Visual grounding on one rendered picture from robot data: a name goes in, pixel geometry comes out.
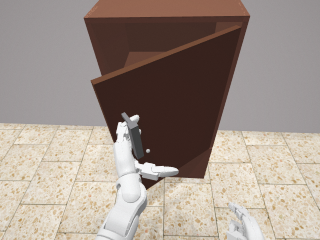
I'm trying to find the left robot forearm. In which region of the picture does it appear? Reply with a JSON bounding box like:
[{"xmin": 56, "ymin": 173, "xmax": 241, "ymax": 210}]
[{"xmin": 94, "ymin": 173, "xmax": 148, "ymax": 240}]

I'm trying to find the cupboard door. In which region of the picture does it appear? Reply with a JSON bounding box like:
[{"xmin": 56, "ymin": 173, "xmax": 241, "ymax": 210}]
[{"xmin": 90, "ymin": 25, "xmax": 242, "ymax": 190}]

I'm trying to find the right robot hand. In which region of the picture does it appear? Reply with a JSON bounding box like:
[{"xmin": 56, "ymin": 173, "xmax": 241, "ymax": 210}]
[{"xmin": 226, "ymin": 202, "xmax": 265, "ymax": 240}]

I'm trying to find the left robot hand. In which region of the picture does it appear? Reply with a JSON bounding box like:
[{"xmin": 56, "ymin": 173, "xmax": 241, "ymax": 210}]
[{"xmin": 113, "ymin": 115, "xmax": 179, "ymax": 181}]

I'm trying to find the handle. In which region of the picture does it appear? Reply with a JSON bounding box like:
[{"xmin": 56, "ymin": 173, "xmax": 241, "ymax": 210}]
[{"xmin": 121, "ymin": 112, "xmax": 144, "ymax": 159}]

